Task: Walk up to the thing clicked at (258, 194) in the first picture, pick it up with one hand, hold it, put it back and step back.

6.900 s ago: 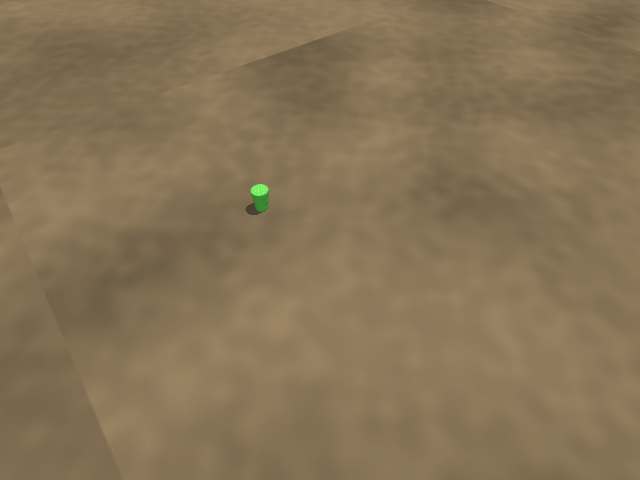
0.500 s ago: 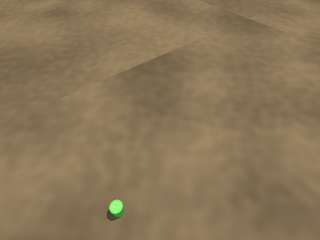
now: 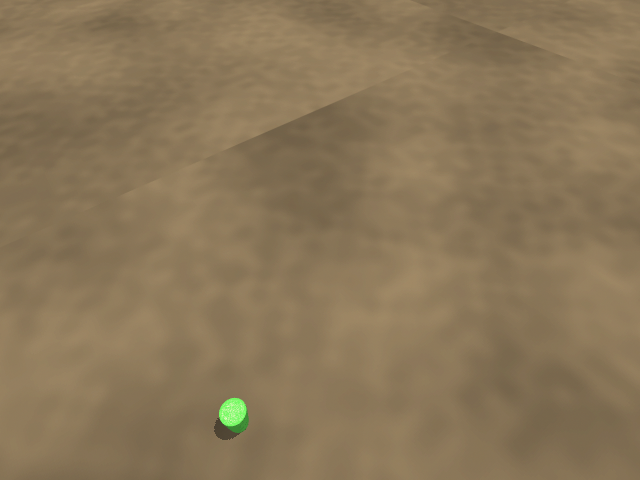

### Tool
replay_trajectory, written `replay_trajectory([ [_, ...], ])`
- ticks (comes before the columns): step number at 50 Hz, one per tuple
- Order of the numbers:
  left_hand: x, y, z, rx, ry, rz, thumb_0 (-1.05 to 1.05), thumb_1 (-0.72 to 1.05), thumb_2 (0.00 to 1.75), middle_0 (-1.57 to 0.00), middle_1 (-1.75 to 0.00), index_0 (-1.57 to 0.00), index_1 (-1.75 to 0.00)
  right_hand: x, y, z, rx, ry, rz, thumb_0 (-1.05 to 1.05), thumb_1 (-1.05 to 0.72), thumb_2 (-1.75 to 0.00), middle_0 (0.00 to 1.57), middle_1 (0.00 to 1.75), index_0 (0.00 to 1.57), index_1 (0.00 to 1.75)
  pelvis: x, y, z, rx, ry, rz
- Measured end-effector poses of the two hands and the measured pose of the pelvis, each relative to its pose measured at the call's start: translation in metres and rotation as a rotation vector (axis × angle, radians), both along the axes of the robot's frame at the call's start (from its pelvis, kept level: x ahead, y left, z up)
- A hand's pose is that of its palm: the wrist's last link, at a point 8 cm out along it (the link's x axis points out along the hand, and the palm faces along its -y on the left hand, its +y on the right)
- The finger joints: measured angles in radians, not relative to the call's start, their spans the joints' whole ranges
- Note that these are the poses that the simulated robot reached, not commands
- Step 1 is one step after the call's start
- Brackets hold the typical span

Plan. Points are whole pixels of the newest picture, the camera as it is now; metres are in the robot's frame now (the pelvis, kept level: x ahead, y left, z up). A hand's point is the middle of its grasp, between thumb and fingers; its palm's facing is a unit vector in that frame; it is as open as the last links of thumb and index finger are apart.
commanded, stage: stand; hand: left
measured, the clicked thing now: (236, 417) +0.41 +0.27 -0.73
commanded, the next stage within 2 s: rise first in 1.74 s
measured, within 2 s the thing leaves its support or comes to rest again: neither
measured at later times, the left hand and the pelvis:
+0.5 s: hand out of the picture +0.08 +0.26 -0.15, palm faces -0.02 -0.94 -0.35, open 7.4 cm; pelvis +0.01 +0.00 +0.00, yaw +0 degrees
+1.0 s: hand out of the picture +0.08 +0.26 -0.15, palm faces -0.02 -0.94 -0.35, open 7.4 cm; pelvis +0.01 +0.00 +0.00, yaw +0 degrees
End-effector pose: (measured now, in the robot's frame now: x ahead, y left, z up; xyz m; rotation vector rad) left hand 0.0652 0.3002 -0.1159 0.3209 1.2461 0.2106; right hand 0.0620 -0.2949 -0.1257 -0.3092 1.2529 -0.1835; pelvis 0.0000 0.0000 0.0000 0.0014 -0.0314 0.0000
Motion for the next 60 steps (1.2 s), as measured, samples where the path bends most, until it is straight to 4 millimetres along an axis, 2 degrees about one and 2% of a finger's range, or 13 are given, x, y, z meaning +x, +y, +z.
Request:
replay_trajectory([
  [28,0.011,-0.001,-0.001,-0.003,-0.010,-0.008,0.00,0.90,0.90,-0.21,-0.30,-0.21,-0.30,0.007,0.000,0.002,-0.006,-0.005,-0.003,0.01,-0.91,-0.90,0.20,0.30,0.20,0.30,0.006,0.001,0.000,-0.002,0.002,-0.003],
  [60,0.012,0.002,-0.001,-0.002,-0.012,-0.014,0.00,0.90,0.90,-0.21,-0.30,-0.21,-0.30,0.006,0.003,0.003,-0.006,-0.008,-0.009,0.01,-0.91,-0.90,0.20,0.30,0.20,0.30,0.007,0.004,0.000,-0.002,0.001,-0.005],
])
